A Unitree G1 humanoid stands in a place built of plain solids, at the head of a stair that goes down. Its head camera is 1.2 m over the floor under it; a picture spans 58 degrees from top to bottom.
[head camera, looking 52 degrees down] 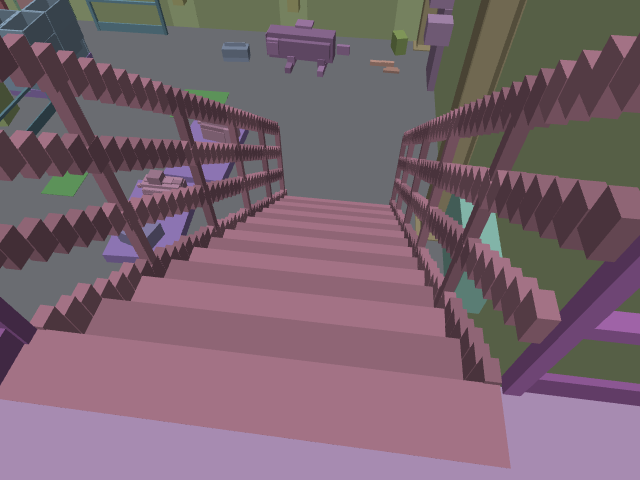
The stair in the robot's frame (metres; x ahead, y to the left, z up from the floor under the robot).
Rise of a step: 0.19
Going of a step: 0.22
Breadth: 1.39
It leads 7 degrees to the right of straight ahead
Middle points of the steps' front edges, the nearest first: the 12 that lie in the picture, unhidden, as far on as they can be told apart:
0.51 0.19 0.00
0.73 0.16 -0.19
0.96 0.13 -0.38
1.18 0.10 -0.57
1.40 0.07 -0.76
1.63 0.05 -0.95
1.85 0.02 -1.14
2.07 -0.01 -1.33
2.29 -0.04 -1.52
2.52 -0.07 -1.71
2.74 -0.09 -1.90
2.96 -0.12 -2.09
